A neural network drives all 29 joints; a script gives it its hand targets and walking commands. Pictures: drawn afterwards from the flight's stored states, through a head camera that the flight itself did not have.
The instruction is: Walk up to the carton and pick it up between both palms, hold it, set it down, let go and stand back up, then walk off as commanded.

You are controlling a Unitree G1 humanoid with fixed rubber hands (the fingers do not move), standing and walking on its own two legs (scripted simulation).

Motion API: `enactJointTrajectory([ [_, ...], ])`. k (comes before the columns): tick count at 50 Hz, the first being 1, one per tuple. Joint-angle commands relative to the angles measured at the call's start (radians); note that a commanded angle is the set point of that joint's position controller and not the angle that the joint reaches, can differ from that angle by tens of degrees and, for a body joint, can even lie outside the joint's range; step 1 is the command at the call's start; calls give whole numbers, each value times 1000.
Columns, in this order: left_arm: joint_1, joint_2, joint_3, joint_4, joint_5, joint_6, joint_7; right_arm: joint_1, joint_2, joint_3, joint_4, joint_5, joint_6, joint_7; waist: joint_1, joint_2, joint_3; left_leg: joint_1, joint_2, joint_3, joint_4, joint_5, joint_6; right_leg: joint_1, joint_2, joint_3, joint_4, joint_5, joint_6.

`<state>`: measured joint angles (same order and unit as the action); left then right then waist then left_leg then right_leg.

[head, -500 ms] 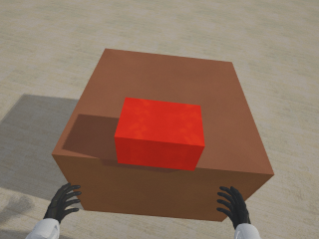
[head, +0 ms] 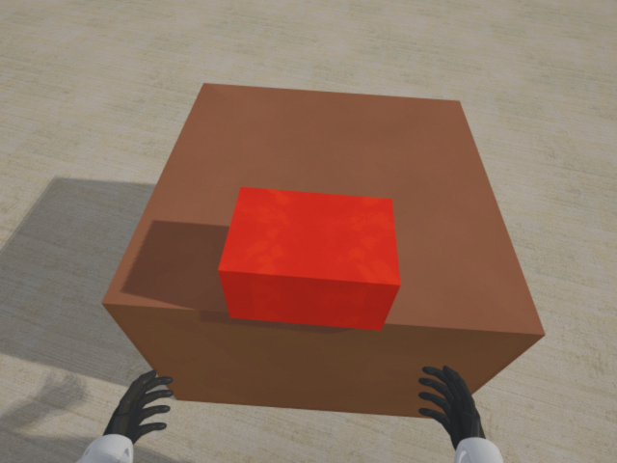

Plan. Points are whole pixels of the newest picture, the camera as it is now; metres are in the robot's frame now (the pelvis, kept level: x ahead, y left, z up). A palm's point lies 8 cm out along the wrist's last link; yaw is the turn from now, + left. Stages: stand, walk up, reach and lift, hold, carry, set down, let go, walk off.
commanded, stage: let go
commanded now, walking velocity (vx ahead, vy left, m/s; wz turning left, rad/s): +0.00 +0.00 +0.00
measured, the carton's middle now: (310, 258) +0.46 -0.02 -0.08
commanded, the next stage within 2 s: stand in 0.14 s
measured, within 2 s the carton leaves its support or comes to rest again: neither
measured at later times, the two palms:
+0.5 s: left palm out of the picture +0.13 +0.25 -0.10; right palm out of the picture +0.13 -0.28 -0.09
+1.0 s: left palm out of the picture +0.12 +0.28 -0.11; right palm out of the picture +0.08 -0.26 -0.14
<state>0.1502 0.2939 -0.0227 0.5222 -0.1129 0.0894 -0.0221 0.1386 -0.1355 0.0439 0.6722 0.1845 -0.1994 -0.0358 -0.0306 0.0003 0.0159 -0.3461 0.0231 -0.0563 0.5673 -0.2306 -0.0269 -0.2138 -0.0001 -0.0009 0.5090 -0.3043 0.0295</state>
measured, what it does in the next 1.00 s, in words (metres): stands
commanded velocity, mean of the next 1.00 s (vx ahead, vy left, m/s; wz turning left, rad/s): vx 0.00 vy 0.00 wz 0.00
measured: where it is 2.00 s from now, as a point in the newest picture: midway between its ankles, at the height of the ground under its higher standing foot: outside the picture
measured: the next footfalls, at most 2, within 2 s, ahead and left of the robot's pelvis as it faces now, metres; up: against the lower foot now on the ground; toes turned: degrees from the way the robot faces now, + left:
right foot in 1.30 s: -0.08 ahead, -0.12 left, +0.00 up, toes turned +5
left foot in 1.82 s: -0.10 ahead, +0.09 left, +0.00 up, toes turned -2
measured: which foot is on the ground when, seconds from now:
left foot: down 0.00-1.00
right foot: down 0.00-1.00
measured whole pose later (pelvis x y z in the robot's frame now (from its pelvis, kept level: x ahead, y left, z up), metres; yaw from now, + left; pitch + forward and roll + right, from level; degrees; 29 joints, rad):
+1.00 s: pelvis -0.01 +0.02 -0.03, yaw +0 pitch -7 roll -1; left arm 0.17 0.28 0.02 0.75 0.00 0.06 0.01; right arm 0.23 -0.34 0.02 0.80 0.09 0.04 -0.01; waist -0.02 0.05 0.09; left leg -0.32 -0.04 -0.05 0.80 -0.34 0.01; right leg -0.21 -0.04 0.02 0.79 -0.46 0.02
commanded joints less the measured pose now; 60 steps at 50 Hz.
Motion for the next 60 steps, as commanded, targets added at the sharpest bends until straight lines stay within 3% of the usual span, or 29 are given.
enactJointTrajectory([
  [1, 30, 92, 92, -226, 35, -73, -4, -14, -147, -71, -195, -163, -111, -3, 36, 1, -170, 463, -40, 132, -144, 421, -50, 5, 46, -52, -160, 294, -10],
  [3, 29, 32, 67, -183, 81, -53, 13, -21, -172, -85, -39, -152, -96, 17, 34, 108, -108, 453, -27, 117, -166, 434, -70, -14, 61, -70, -161, 230, -31],
  [8, -2, 25, 81, -153, 90, -46, 22, -61, -183, -96, -44, -186, -91, 35, 38, 58, -92, 402, -22, 130, -197, 340, -67, 6, 65, -74, -171, 149, -34],
  [9, 6, 217, 144, -51, 160, -82, 36, 43, -402, -126, 36, -276, 17, 15, 70, 153, -238, 255, 55, -47, -57, 416, 2, 65, -53, 59, -9, 216, -56],
  [11, 60, 208, 123, -29, 172, -112, 30, -18, -350, -114, -4, -262, 83, 3, 76, 83, -236, 129, 70, -41, -47, 287, 34, 118, -74, 32, -20, 183, -57],
  [14, -7, 238, 116, 12, 172, -124, 30, -3, -335, -97, -6, -245, 122, 19, 17, -4, -128, 102, 32, -5, -94, 76, 39, -16, -57, 62, -81, 34, -58],
  [15, 14, 203, 113, 53, 177, -122, 28, -16, -368, -100, 10, -255, 116, 24, 56, 95, -107, 77, 34, -7, -65, 65, 43, 2, -60, 73, -80, 51, -63],
  [18, 3, 247, 122, 84, 172, -141, 18, 48, -380, -98, 62, -255, 131, 25, 17, -22, -73, 92, 32, -38, -83, -38, 59, -68, -79, 97, -127, -76, -61],
  [19, 13, 233, 122, 100, 176, -133, 26, 45, -399, -100, 58, -260, 138, 24, 32, 49, -98, 112, 39, -33, -73, 13, 64, -59, -82, 100, -114, -40, -70],
  [21, 25, 265, 121, 147, 161, -139, 24, 8, -390, -92, 61, -260, 130, 27, 28, -3, -58, 91, 48, -38, -82, 106, 68, -43, -83, 90, -99, 73, -59],
  [23, 45, 267, 132, 165, 159, -142, 21, 6, -408, -88, 74, -255, 139, 30, 59, 71, -175, 137, 56, -38, -69, 160, 76, 23, -82, 106, -66, 138, -74],
  [26, -9, 295, 135, 179, 167, -148, 9, -11, -437, -97, 91, -242, 132, 26, 46, -11, -81, 100, 58, -48, -111, 66, 72, -17, -84, 93, -116, 55, -62],
  [29, -20, 267, 126, 223, 149, -134, 12, 1, -422, -77, 108, -239, 141, 35, 24, 51, -106, 134, 53, -44, -101, 135, 74, 2, -80, 93, -100, 133, -73],
  [30, 15, 254, 112, 215, 146, -137, 14, 40, -437, -89, 128, -231, 145, 30, 34, -39, -117, 162, 70, -78, -107, 155, 88, -8, -89, 86, -103, 152, -80],
  [31, 19, 271, 119, 238, 147, -139, 15, 32, -410, -74, 122, -239, 139, 44, 33, 42, -140, 155, 65, -63, -105, 193, 82, 41, -84, 103, -97, 182, -72],
  [34, 2, 273, 114, 248, 149, -144, 23, -10, -426, -80, 137, -236, 157, 33, 49, -55, -83, 116, 47, -44, -117, 131, 56, 6, -85, 88, -130, 147, -52],
  [35, 46, 296, 141, 242, 130, -115, 30, 4, -435, -124, 89, -229, 177, 19, 50, -7, -29, 100, 18, -21, 38, 327, 81, -18, -163, 191, -44, 418, -122],
  [36, 28, 313, 145, 232, 122, -102, 32, -12, -437, -136, 112, -226, 186, 11, 49, -8, -36, 127, 10, -21, 92, 365, 101, -32, -166, 175, -6, 522, -135],
  [38, 27, 317, 158, 201, 125, -97, 38, 24, -422, -134, 79, -225, 189, 18, 46, -2, -100, 142, 13, -18, 122, 391, 115, 14, -187, 180, 28, 544, -163],
  [40, 39, 327, 165, 175, 135, -84, 40, 4, -410, -135, 51, -227, 205, 19, 57, -103, -40, 104, -27, 17, 223, 204, 110, -51, -237, 249, -43, 525, -208],
  [43, -54, 344, 167, 158, 142, -74, 43, 84, -412, -147, 81, -230, 228, 28, 7, -230, 68, 124, -80, 11, 388, -265, 120, -293, -320, 319, -122, 308, -280],
  [47, -145, 334, 171, 92, 143, -57, 45, 188, -429, -168, 70, -242, 231, 29, -47, -190, 137, 197, -57, -10, 237, -166, 132, -438, -253, 262, -24, 63, -206],
  [48, -130, 306, 171, 77, 138, -51, 44, 182, -463, -178, 66, -239, 228, 25, -32, -127, 172, 157, -45, -60, 183, -117, 140, -461, -168, 224, 50, -21, -163],
  [50, 45, 246, 152, 105, 133, -45, 55, 92, -571, -196, 29, -259, 225, 21, 21, 234, 178, -130, 232, -411, -263, -18, 250, -246, 89, 19, 504, -223, -67],
  [51, 60, 265, 155, 110, 135, -46, 64, 30, -588, -196, -17, -257, 210, 15, 32, 212, 201, -210, 293, -527, -302, -17, 311, -223, 92, 110, 681, -296, -52],
  [54, 106, 311, 179, 129, 119, -47, 54, -30, -537, -175, -64, -249, 209, 13, 54, 209, 160, -281, 239, -408, -268, -35, 294, -129, 89, 152, 763, -240, -46],
  [56, 101, 298, 177, 121, 123, -40, 56, 11, -518, -177, -45, -245, 207, 14, 48, 161, 188, -198, 242, -416, -239, -60, 287, -160, 79, 152, 748, -213, -50],
  [59, 105, 285, 161, 129, 121, -60, 55, 65, -513, -182, -26, -262, 205, 8, 28, 234, 61, 130, 248, -401, -114, 306, 279, -237, 44, 180, 545, -275, -55],
  [60, 82, 275, 157, 121, 119, -63, 58, 122, -489, -174, -32, -262, 198, 3, 12, 202, 69, 180, 253, -393, -67, 520, 295, -277, 47, 176, 545, -325, -59],
])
